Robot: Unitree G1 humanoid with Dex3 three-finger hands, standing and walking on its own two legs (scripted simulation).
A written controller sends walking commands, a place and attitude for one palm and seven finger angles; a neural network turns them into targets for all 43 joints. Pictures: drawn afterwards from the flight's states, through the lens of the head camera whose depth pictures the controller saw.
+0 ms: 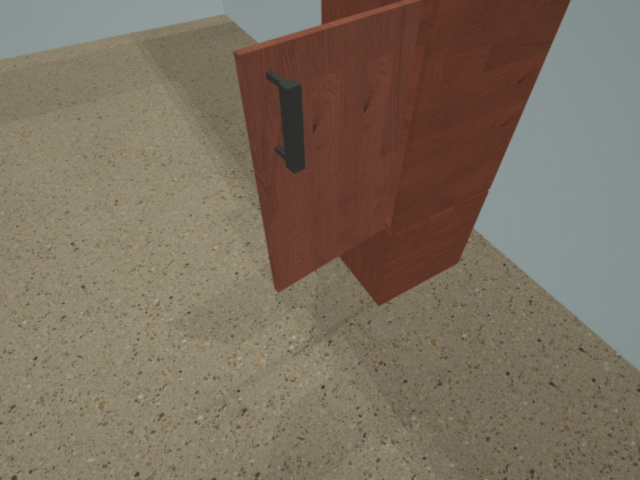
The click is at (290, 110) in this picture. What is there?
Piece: cupboard door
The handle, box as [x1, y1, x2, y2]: [266, 70, 304, 173]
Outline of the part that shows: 270,70 266,72 266,77 279,87 284,147 283,148 277,145 275,146 275,151 285,160 286,166 294,173 304,168 301,88 300,84 291,78 285,80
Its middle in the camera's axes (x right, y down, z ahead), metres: -0.06 -0.18 +0.61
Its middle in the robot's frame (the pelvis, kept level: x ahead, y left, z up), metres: +0.60 +0.09 +0.14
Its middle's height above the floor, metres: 0.91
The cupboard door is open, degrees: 97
